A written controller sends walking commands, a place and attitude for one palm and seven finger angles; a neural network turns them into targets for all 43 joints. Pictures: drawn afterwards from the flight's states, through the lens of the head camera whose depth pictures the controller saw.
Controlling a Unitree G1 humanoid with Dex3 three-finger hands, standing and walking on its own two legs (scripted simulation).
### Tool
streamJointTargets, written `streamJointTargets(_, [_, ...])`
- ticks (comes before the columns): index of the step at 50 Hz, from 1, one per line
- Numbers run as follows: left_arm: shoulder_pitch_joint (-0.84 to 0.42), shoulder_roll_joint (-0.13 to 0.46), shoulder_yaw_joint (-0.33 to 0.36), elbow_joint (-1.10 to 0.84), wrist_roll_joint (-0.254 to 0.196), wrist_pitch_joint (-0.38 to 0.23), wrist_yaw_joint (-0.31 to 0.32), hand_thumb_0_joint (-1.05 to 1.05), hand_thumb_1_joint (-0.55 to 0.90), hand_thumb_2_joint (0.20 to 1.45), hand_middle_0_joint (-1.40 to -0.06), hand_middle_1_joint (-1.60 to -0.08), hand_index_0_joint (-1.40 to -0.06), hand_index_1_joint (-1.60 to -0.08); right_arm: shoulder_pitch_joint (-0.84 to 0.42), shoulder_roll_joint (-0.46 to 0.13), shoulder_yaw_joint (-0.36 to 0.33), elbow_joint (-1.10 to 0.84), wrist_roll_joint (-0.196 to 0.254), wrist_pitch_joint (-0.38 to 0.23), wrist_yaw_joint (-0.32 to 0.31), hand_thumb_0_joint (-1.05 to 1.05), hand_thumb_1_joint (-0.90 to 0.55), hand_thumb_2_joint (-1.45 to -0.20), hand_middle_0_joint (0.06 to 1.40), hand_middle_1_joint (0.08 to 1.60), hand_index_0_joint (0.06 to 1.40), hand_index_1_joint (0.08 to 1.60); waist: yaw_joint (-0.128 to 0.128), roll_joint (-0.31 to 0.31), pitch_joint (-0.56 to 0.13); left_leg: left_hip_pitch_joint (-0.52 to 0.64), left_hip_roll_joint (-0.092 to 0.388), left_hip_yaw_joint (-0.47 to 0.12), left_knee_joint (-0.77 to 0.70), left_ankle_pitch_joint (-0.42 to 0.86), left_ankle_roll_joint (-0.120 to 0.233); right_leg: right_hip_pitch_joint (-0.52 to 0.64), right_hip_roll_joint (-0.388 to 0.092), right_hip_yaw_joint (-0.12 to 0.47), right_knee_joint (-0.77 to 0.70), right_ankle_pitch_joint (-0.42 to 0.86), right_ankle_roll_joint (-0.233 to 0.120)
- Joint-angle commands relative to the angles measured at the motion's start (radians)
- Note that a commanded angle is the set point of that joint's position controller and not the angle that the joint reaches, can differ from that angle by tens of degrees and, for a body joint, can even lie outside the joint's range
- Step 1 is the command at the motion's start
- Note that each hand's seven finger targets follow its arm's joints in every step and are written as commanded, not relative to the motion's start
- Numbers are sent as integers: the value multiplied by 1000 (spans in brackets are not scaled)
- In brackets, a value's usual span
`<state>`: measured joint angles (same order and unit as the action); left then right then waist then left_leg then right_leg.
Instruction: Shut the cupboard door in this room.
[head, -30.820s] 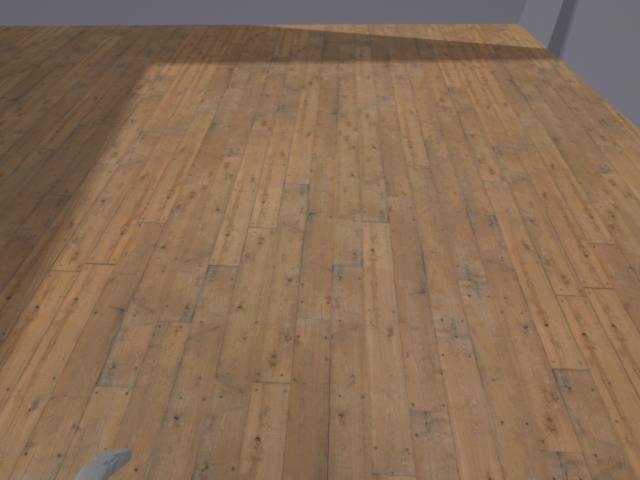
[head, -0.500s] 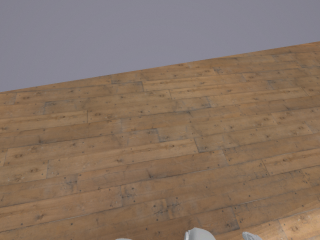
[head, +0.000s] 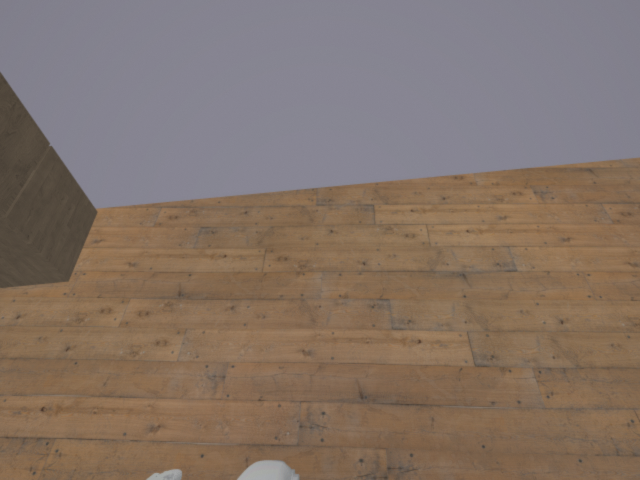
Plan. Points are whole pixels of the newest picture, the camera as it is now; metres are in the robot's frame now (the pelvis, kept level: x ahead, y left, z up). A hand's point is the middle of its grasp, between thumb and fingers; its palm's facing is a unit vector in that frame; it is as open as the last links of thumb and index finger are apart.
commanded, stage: walk to a spot facing it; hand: left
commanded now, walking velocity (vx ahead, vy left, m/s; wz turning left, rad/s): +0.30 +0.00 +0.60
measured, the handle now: out of the picture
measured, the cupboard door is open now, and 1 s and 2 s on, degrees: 78 78 78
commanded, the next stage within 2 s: turn to face it in 1.66 s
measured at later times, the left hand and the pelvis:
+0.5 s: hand out of the picture +0.07 +0.28 -0.19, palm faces +0.35 -0.91 -0.22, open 7.4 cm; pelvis +0.16 +0.10 -0.02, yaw +17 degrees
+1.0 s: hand (159, 308) +0.44 +0.34 -0.16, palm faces +0.35 -0.92 -0.20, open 7.3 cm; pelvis +0.38 +0.13 -0.02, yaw +24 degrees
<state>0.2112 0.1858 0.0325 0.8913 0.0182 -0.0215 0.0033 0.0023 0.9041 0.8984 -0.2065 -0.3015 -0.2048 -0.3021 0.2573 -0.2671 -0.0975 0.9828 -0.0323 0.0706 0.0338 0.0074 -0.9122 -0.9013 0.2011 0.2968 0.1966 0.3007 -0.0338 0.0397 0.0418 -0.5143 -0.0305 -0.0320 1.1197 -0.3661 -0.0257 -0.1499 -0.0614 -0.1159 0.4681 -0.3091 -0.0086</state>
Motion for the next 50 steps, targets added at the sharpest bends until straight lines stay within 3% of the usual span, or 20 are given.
streamJointTargets(1, [53, 158, 42, -26, -5, -41, 11, 0, 900, 900, -200, -300, -200, -300, -72, -46, -13, -94, 5, -35, 19, 0, -900, -900, 200, 300, 200, 300, 30, -188, 62, -191, 83, 7, 106, 149, -29, 51, -246, 94, -296, 35, -27])
streamJointTargets(12, [270, 176, 40, 89, 12, -54, 17, 0, 900, 900, -200, -300, -200, -300, -337, 11, 45, -164, 8, -64, 39, 0, -900, -900, 200, 300, 200, 300, 115, -204, 94, -143, 100, 154, -364, 124, 15, 234, -292, -104, -200, 526, -47])
streamJointTargets(15, [237, 226, 48, 90, 8, -56, 12, 0, 900, 900, -200, -300, -200, -300, -185, -22, 40, -128, 6, -87, 23, 0, -900, -900, 200, 300, 200, 300, 40, -209, -29, 109, 15, 218, -469, 54, 70, 254, -308, -160, 31, 886, -39])
streamJointTargets(16, [214, 238, 47, 90, 3, -58, 10, 0, 900, 900, -200, -300, -200, -300, -53, -57, 26, -93, 0, -97, 14, 0, -900, -900, 200, 300, 200, 300, -33, -181, -128, 313, -21, 213, -556, 103, 92, 196, -285, -193, 234, 914, -10])
streamJointTargets(17, [190, 227, 48, 74, -6, -62, 0, 0, 900, 900, -200, -300, -200, -300, 122, -141, 1, -52, -3, -102, 0, 0, -900, -900, 200, 300, 200, 300, -125, -73, -275, 646, 55, 120, -603, 220, 127, -3, -249, -184, 500, 687, 23])
streamJointTargets(18, [190, 161, 36, 29, -20, -62, -23, 0, 900, 900, -200, -300, -200, -300, 230, -277, -36, -25, -4, -112, -15, 0, -900, -900, 200, 300, 200, 300, -149, 217, -379, 942, 381, -352, -587, 515, 258, -424, -53, -129, 822, -192, 84])
streamJointTargets(19, [91, 160, 30, -13, -19, -51, -16, 0, 900, 900, -200, -300, -200, -300, 279, -312, -42, -7, 27, -106, -27, 0, -900, -900, 200, 300, 200, 300, -162, 140, -421, 969, 461, -460, -676, 696, 312, -524, -46, 21, 949, -272, 70])
streamJointTargets(20, [46, 162, 37, -11, -22, -47, -5, 0, 900, 900, -200, -300, -200, -300, 205, -284, -35, -10, 28, -106, -34, 0, -900, -900, 200, 300, 200, 300, -125, 46, -336, 858, 460, -373, -707, 693, 311, -532, -85, 66, 986, -211, 62])
streamJointTargets(23, [68, 112, 34, 49, 1, -29, -9, 0, 900, 900, -200, -300, -200, -300, 28, -131, 9, -50, 16, -138, -46, 0, -900, -900, 200, 300, 200, 300, -18, 11, -68, 477, 335, -187, -768, 614, 236, -468, -135, 100, 873, -94, 68])
streamJointTargets(26, [147, 69, 24, 75, 12, -2, -12, 0, 900, 900, -200, -300, -200, -300, -14, -74, 26, -41, 18, -152, -40, 0, -900, -900, 200, 300, 200, 300, 55, 44, -15, 312, 258, -75, -849, 526, 207, -381, -116, 73, 754, -10, 83])
streamJointTargets(33, [-64, 78, 24, 1, 7, 3, -23, 0, 900, 900, -200, -300, -200, -300, 82, -52, 18, 7, 23, -162, -44, 0, -900, -900, 200, 300, 200, 300, 24, 35, 74, 369, 249, -107, -935, 429, 223, -491, -118, 72, 500, 162, 99])
streamJointTargets(39, [-222, 59, 14, -52, 2, -20, -29, 0, 900, 900, -200, -300, -200, -300, 197, -46, 19, 65, 12, -160, -54, 0, -900, -900, 200, 300, 200, 300, -29, 46, 75, 528, 257, -119, -858, 629, 208, -462, -61, 28, 240, 133, 58])
streamJointTargets(41, [-208, 59, 16, -51, 0, -27, -27, 0, 900, 900, -200, -300, -200, -300, 202, -52, 20, 79, 10, -156, -59, 0, -900, -900, 200, 300, 200, 300, -14, 63, 60, 532, 259, -112, -809, 749, 194, -367, -32, 9, 164, 94, 32])
streamJointTargets(43, [-58, 82, 24, -5, 0, -41, -23, 0, 900, 900, -200, -300, -200, -300, 200, -60, 21, 92, 17, -154, -61, 0, -900, -900, 200, 300, 200, 300, 59, 19, -23, 514, 220, -85, -632, 920, 157, -135, 22, -20, 55, 133, 8])
streamJointTargets(44, [92, 123, 36, 44, 4, -52, -17, 0, 900, 900, -200, -300, -200, -300, 187, -57, 20, 88, 23, -157, -57, 0, -900, -900, 200, 300, 200, 300, 126, -30, -104, 387, 186, -69, -450, 867, 125, 118, -7, 20, 21, 204, -15])
streamJointTargets(45, [266, 220, 64, 94, 18, -63, -4, 0, 900, 900, -200, -300, -200, -300, 195, -15, 26, 69, 32, -162, -47, 0, -900, -900, 200, 300, 200, 300, 186, -222, -242, 148, 74, 26, -147, 488, 81, 403, -260, 284, -1, 310, -87])
streamJointTargets(46, [340, 285, 74, 135, 2, -56, 0, 0, 900, 900, -200, -300, -200, -300, 220, 4, 31, 51, 35, -159, -48, 0, -900, -900, 200, 300, 200, 300, 160, -308, -309, -28, -35, 31, 113, -168, 55, 492, -458, 562, -79, 472, -180])
streamJointTargets(47, [268, 257, 70, 122, -8, -53, 1, 0, 900, 900, -200, -300, -200, -300, 189, -17, 24, 63, 34, -151, -49, 0, -900, -900, 200, 300, 200, 300, 152, -184, -230, -42, 39, -34, 207, -152, 73, 370, -445, 524, -127, 294, -202])
streamJointTargets(48, [180, 216, 62, 107, -5, -54, -1, 0, 900, 900, -200, -300, -200, -300, 134, 15, 20, 62, 32, -145, -39, 0, -900, -900, 200, 300, 200, 300, 130, -164, -117, -73, 76, -20, 237, -79, 75, 218, -405, 484, -185, 69, -173])
streamJointTargets(50, [69, 130, 41, 84, -5, -54, 5, 0, 900, 900, -200, -300, -200, -300, 94, 49, 26, 61, 17, -118, -27, 0, -900, -900, 200, 300, 200, 300, 69, -127, 36, -64, 137, -23, 189, 52, 63, -28, -339, 319, -259, -54, -106])
